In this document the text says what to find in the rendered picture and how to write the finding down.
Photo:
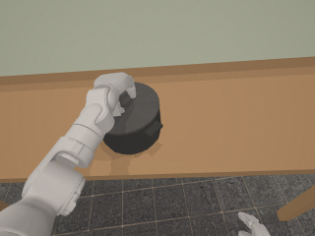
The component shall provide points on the knob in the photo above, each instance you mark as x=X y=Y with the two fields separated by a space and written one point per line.
x=125 y=100

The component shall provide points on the lid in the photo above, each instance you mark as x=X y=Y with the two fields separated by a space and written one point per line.
x=139 y=114

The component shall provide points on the table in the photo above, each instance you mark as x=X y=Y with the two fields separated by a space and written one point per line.
x=238 y=118

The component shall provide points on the robot right hand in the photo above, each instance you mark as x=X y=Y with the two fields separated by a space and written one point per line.
x=252 y=223

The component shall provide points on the left robot forearm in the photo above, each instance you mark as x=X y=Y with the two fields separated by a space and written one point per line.
x=77 y=147

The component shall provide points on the robot left hand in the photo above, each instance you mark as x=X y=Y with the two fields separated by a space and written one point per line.
x=122 y=82

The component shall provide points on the robot left upper arm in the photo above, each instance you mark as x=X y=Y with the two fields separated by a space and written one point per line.
x=55 y=191

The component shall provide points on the pot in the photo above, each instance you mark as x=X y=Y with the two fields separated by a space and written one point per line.
x=135 y=142

